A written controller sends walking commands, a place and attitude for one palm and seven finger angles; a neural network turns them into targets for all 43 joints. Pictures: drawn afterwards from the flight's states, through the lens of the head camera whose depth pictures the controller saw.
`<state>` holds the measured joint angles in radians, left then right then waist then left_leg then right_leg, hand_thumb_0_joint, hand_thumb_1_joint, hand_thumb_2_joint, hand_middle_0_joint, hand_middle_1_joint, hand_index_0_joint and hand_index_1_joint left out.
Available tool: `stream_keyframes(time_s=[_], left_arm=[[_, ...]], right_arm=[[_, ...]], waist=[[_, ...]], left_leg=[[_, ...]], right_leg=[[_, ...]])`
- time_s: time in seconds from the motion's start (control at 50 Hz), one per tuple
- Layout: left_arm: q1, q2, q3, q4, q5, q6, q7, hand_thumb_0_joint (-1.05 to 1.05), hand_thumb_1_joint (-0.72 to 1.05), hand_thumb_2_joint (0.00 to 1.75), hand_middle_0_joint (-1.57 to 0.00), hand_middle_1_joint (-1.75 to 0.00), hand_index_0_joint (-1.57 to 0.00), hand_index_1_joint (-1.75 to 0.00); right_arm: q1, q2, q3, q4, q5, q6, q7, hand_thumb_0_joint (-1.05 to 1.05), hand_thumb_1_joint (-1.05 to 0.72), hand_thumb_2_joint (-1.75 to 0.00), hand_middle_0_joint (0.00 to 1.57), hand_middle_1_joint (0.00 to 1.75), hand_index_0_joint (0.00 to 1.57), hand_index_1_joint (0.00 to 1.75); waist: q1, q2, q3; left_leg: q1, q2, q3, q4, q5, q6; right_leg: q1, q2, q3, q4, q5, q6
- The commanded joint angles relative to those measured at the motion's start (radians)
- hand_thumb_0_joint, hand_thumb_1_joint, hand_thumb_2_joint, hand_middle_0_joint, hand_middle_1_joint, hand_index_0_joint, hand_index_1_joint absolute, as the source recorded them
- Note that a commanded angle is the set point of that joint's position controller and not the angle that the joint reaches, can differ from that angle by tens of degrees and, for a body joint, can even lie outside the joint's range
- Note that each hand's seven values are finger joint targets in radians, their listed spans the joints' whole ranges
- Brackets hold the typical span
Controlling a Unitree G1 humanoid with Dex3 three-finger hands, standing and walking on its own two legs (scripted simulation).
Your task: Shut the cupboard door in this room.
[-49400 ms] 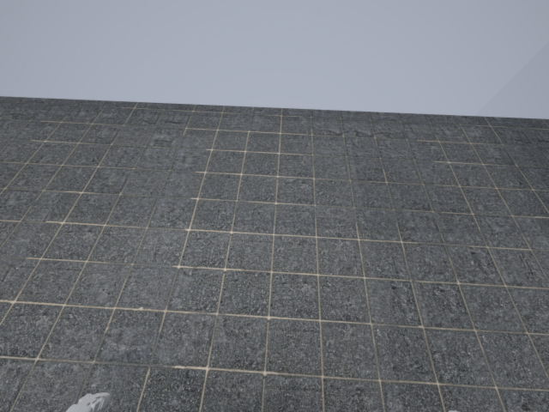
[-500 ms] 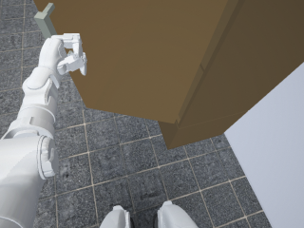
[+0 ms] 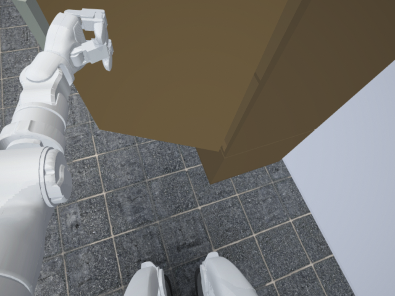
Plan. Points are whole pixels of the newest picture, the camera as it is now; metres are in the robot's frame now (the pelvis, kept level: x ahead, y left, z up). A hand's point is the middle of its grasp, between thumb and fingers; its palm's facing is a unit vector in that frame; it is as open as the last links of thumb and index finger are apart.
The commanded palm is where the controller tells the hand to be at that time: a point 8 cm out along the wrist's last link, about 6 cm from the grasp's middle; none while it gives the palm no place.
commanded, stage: push the door shut along its arc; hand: left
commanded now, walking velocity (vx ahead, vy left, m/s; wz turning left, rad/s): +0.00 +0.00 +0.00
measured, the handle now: (52, 32) +0.60 +0.19 +0.11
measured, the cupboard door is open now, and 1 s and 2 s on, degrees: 61 50 50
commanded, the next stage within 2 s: pull the fist back off the door in 0.24 s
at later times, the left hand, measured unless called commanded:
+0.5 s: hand (118, 31) +0.60 +0.07 +0.10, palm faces +0.01 -0.99 +0.11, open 3.1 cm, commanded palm +0.57 +0.09 +0.11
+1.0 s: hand (117, 68) +0.52 +0.08 +0.10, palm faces +0.06 -1.00 -0.03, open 3.1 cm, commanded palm +0.49 +0.11 +0.11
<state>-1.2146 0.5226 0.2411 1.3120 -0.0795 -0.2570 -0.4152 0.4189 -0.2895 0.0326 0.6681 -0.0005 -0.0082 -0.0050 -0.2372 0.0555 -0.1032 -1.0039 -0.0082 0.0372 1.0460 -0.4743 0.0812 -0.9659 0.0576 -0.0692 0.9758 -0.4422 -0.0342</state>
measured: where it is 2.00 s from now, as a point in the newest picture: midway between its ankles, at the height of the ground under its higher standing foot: outside the picture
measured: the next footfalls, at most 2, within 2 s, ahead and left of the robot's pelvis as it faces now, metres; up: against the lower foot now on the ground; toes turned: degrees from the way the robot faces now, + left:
none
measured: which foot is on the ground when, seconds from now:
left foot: down 0.00-1.00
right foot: down 0.00-1.00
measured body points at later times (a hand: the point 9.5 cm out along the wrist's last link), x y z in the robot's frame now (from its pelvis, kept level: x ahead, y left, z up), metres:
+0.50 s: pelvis +0.00 -0.01 -0.01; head +0.18 +0.01 +0.40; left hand +0.60 +0.13 +0.10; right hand -0.05 -0.26 -0.11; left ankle +0.00 +0.07 -0.67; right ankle +0.00 -0.10 -0.66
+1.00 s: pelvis +0.01 -0.03 +0.02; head +0.12 -0.03 +0.46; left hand +0.51 +0.13 +0.10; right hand +0.00 -0.29 -0.09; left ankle +0.00 +0.07 -0.67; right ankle +0.00 -0.10 -0.67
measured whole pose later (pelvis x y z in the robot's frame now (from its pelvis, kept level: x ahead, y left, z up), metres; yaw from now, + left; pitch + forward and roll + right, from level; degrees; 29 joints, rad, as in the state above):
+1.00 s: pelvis +0.01 -0.03 +0.02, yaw +1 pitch +20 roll -1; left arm -0.92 0.27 0.25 1.18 -0.05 -0.38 0.06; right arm 0.46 -0.28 -0.02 0.63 -0.03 0.03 0.10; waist -0.16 0.04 -0.13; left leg -0.81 0.00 0.03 0.90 -0.44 0.04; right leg -0.79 0.07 -0.06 0.86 -0.42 -0.07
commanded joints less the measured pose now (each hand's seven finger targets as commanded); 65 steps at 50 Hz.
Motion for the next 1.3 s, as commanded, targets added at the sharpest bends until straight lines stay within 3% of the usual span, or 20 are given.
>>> stream_keyframes(time_s=[0.0, 0.22, 0.32, 0.34, 0.42, 0.46, 0.5, 0.54, 0.58, 0.66, 0.8, 0.86, 0.92, 0.98, 1.02, 1.04, 1.08, 1.1, 1.16, 1.28], left_arm=[[-0.589, 0.150, -0.002, -0.197, -0.020, -0.051, -0.018, 0.00, 0.90, 0.90, -1.30, -1.50, -1.30, -1.50], [-0.749, 0.048, -0.083, -0.172, -0.008, -0.020, -0.027, 0.00, 0.90, 0.90, -1.30, -1.50, -1.30, -1.50], [-0.781, 0.076, -0.069, -0.134, 0.006, 0.004, -0.025, 0.00, 0.90, 0.90, -1.30, -1.50, -1.30, -1.50], [-0.767, 0.139, 0.159, -0.140, -0.065, 0.028, 0.179, 0.00, 0.90, 0.90, -1.30, -1.50, -1.30, -1.50], [-0.620, -0.023, 0.111, -0.180, 0.005, 0.007, 0.466, 0.00, 0.90, 0.90, -1.30, -1.50, -1.30, -1.50], [-0.609, -0.034, 0.098, -0.275, 0.091, -0.061, 0.597, 0.00, 0.90, 0.90, -1.30, -1.50, -1.30, -1.50], [-0.604, -0.045, 0.047, -0.315, 0.169, -0.123, 0.646, 0.00, 0.90, 0.90, -1.30, -1.50, -1.30, -1.50], [-0.587, -0.023, 0.032, -0.334, 0.198, -0.152, 0.631, 0.00, 0.90, 0.90, -1.30, -1.50, -1.30, -1.50], [-0.591, 0.008, 0.047, -0.325, 0.179, -0.148, 0.594, 0.00, 0.90, 0.90, -1.30, -1.50, -1.30, -1.50], [-0.501, 0.059, 0.126, -0.316, 0.108, -0.129, 0.552, 0.00, 0.90, 0.90, -1.30, -1.50, -1.30, -1.50], [-0.175, -0.043, 0.089, -0.253, 0.087, -0.192, 0.520, 0.00, 0.90, 0.90, -1.30, -1.50, -1.30, -1.50], [-0.068, -0.092, 0.053, -0.204, 0.067, -0.163, 0.484, 0.00, 0.90, 0.90, -1.30, -1.50, -1.30, -1.50], [-0.101, -0.163, 0.002, -0.308, 0.028, -0.178, 0.457, 0.00, 0.90, 0.90, -1.30, -1.50, -1.30, -1.50], [-0.211, -0.240, -0.069, -0.484, -0.009, -0.243, 0.462, 0.00, 0.90, 0.90, -1.30, -1.50, -1.30, -1.50], [-0.240, -0.238, -0.078, -0.542, -0.010, -0.285, 0.477, 0.00, 0.90, 0.90, -1.30, -1.50, -1.30, -1.50], [-0.248, -0.194, -0.047, -0.545, -0.003, -0.301, 0.490, 0.00, 0.90, 0.90, -1.30, -1.50, -1.30, -1.50], [-0.269, -0.214, -0.082, -0.567, 0.017, -0.316, 0.508, 0.00, 0.90, 0.90, -1.30, -1.50, -1.30, -1.50], [-0.232, -0.187, -0.056, -0.543, 0.030, -0.315, 0.519, 0.00, 0.90, 0.90, -1.30, -1.50, -1.30, -1.50], [-0.206, -0.172, -0.055, -0.413, 0.058, -0.266, 0.542, 0.00, 0.90, 0.90, -1.30, -1.50, -1.30, -1.50], [-0.163, -0.133, 0.015, -0.292, 0.025, -0.200, 0.541, 0.00, 0.90, 0.90, -1.30, -1.50, -1.30, -1.50]], right_arm=[[0.200, -0.200, -0.073, -0.011, -0.003, -0.016, -0.024, 0.00, -0.90, -0.90, 0.20, 0.30, 0.20, 0.30], [0.212, -0.200, -0.073, 0.045, -0.022, -0.039, -0.028, 0.00, -0.90, -0.90, 0.20, 0.30, 0.20, 0.30], [0.217, -0.203, -0.069, 0.056, -0.025, -0.043, -0.029, 0.00, -0.90, -0.90, 0.20, 0.30, 0.20, 0.30], [0.266, -0.175, -0.051, 0.013, -0.038, -0.049, -0.010, 0.00, -0.90, -0.90, 0.20, 0.30, 0.20, 0.30], [0.293, -0.159, -0.068, -0.022, -0.077, -0.039, 0.064, 0.00, -0.90, -0.90, 0.20, 0.30, 0.20, 0.30], [0.303, -0.149, -0.076, -0.028, -0.102, -0.036, 0.096, 0.00, -0.90, -0.90, 0.20, 0.30, 0.20, 0.30], [0.311, -0.152, -0.086, -0.017, -0.110, -0.031, 0.121, 0.00, -0.90, -0.90, 0.20, 0.30, 0.20, 0.30], [0.316, -0.156, -0.098, -0.014, -0.102, -0.017, 0.129, 0.00, -0.90, -0.90, 0.20, 0.30, 0.20, 0.30], [0.317, -0.162, -0.100, -0.015, -0.089, -0.003, 0.121, 0.00, -0.90, -0.90, 0.20, 0.30, 0.20, 0.30], [0.294, -0.148, -0.093, -0.042, -0.065, 0.014, 0.101, 0.00, -0.90, -0.90, 0.20, 0.30, 0.20, 0.30], [0.256, -0.128, -0.090, -0.065, -0.054, 0.008, 0.103, 0.00, -0.90, -0.90, 0.20, 0.30, 0.20, 0.30], [0.234, -0.135, -0.095, -0.075, -0.040, 0.019, 0.102, 0.00, -0.90, -0.90, 0.20, 0.30, 0.20, 0.30], [0.199, -0.126, -0.103, -0.086, -0.030, 0.020, 0.097, 0.00, -0.90, -0.90, 0.20, 0.30, 0.20, 0.30], [0.158, -0.113, -0.108, -0.085, -0.025, 0.005, 0.087, 0.00, -0.90, -0.90, 0.20, 0.30, 0.20, 0.30], [0.130, -0.113, -0.110, -0.067, -0.027, -0.008, 0.083, 0.00, -0.90, -0.90, 0.20, 0.30, 0.20, 0.30], [0.129, -0.118, -0.111, -0.053, -0.026, -0.010, 0.079, 0.00, -0.90, -0.90, 0.20, 0.30, 0.20, 0.30], [0.115, -0.114, -0.112, -0.043, -0.028, -0.016, 0.073, 0.00, -0.90, -0.90, 0.20, 0.30, 0.20, 0.30], [0.106, -0.115, -0.111, -0.039, -0.027, -0.018, 0.073, 0.00, -0.90, -0.90, 0.20, 0.30, 0.20, 0.30], [0.090, -0.117, -0.103, -0.033, -0.026, -0.007, 0.066, 0.00, -0.90, -0.90, 0.20, 0.30, 0.20, 0.30], [0.078, -0.124, -0.086, -0.068, -0.021, -0.001, 0.054, 0.00, -0.90, -0.90, 0.20, 0.30, 0.20, 0.30]], waist=[[-0.068, 0.102, -0.524], [-0.118, 0.188, -0.556], [-0.130, 0.174, -0.566], [-0.080, 0.187, -0.579], [-0.063, 0.155, -0.634], [-0.046, 0.170, -0.670], [-0.054, 0.165, -0.689], [-0.051, 0.156, -0.706], [-0.052, 0.133, -0.702], [-0.003, 0.069, -0.678], [0.036, -0.058, -0.453], [0.040, -0.127, -0.372], [0.056, -0.047, -0.400], [0.041, 0.019, -0.470], [0.043, 0.052, -0.506], [0.049, 0.037, -0.520], [0.036, 0.039, -0.516], [0.058, 0.048, -0.529], [0.037, -0.028, -0.436], [0.059, -0.097, -0.405]], left_leg=[[0.545, 0.033, -0.165, -0.052, 0.513, -0.042], [0.615, 0.042, -0.197, -0.005, 0.544, -0.041], [0.570, 0.035, -0.187, 0.019, 0.524, -0.035], [0.470, 0.050, -0.196, 0.003, 0.504, -0.050], [0.498, 0.053, -0.200, -0.008, 0.603, -0.073], [0.504, 0.051, -0.178, 0.007, 0.638, -0.076], [0.527, 0.052, -0.178, 0.010, 0.667, -0.079], [0.537, 0.042, -0.159, -0.015, 0.651, -0.075], [0.523, 0.031, -0.145, -0.044, 0.609, -0.064], [0.458, 0.006, -0.099, -0.105, 0.541, -0.051], [0.339, -0.008, -0.047, -0.157, 0.467, -0.038], [0.287, -0.016, -0.031, -0.179, 0.379, -0.038], [0.370, -0.021, -0.029, -0.185, 0.390, -0.039], [0.490, -0.014, -0.042, -0.173, 0.414, -0.040], [0.540, -0.009, -0.056, -0.165, 0.410, -0.044], [0.546, -0.006, -0.065, -0.162, 0.411, -0.046], [0.567, -0.004, -0.069, -0.161, 0.409, -0.045], [0.559, -0.005, -0.071, -0.164, 0.405, -0.049], [0.469, -0.008, -0.064, -0.181, 0.318, -0.043], [0.393, -0.016, -0.056, -0.214, 0.283, -0.042]], right_leg=[[0.035, 0.012, 0.035, -0.094, 0.335, 0.000], [-0.125, 0.017, 0.013, -0.061, 0.274, -0.006], [-0.124, 0.020, 0.009, -0.047, 0.276, -0.008], [-0.045, 0.003, 0.027, -0.056, 0.297, -0.005], [0.003, 0.001, 0.020, -0.035, 0.364, 0.014], [0.025, 0.003, 0.021, -0.031, 0.403, 0.017], [0.034, 0.006, 0.025, -0.032, 0.428, 0.017], [0.113, 0.008, 0.034, -0.054, 0.462, 0.015], [0.190, 0.010, 0.043, -0.078, 0.491, 0.015], [0.375, 0.010, 0.065, -0.128, 0.565, 0.018], [0.461, -0.002, 0.090, -0.171, 0.644, 0.028], [0.479, -0.014, 0.107, -0.202, 0.624, 0.042], [0.462, -0.014, 0.105, -0.210, 0.588, 0.034], [0.404, -0.008, 0.092, -0.201, 0.539, 0.026], [0.371, -0.008, 0.087, -0.192, 0.501, 0.024], [0.368, -0.009, 0.086, -0.182, 0.486, 0.022], [0.338, -0.011, 0.079, -0.173, 0.468, 0.024], [0.338, -0.012, 0.079, -0.168, 0.456, 0.023], [0.336, -0.019, 0.089, -0.190, 0.399, 0.033], [0.413, -0.020, 0.096, -0.210, 0.391, 0.029]])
